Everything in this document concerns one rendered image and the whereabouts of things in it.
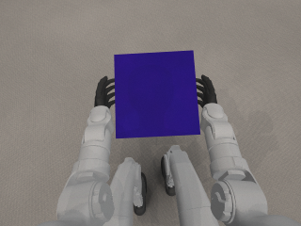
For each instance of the robot right forearm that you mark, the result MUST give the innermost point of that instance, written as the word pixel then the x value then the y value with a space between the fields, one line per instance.
pixel 227 162

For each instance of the right robot hand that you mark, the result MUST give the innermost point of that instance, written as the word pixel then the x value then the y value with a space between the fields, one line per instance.
pixel 208 95

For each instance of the robot right shin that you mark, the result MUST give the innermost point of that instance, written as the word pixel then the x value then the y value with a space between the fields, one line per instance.
pixel 169 180

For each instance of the robot right foot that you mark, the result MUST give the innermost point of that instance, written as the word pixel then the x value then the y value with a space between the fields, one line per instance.
pixel 170 190

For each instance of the left robot hand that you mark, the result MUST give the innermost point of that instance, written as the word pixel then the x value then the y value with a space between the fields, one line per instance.
pixel 101 97

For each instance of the carton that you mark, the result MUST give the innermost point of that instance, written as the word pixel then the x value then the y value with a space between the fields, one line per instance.
pixel 156 95

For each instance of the robot left upper arm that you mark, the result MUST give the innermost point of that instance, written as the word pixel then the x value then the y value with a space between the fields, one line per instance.
pixel 85 204

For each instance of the robot left forearm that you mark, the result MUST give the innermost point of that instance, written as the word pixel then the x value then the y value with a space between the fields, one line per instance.
pixel 93 159

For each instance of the robot right upper arm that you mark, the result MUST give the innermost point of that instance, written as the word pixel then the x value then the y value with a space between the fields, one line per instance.
pixel 242 203

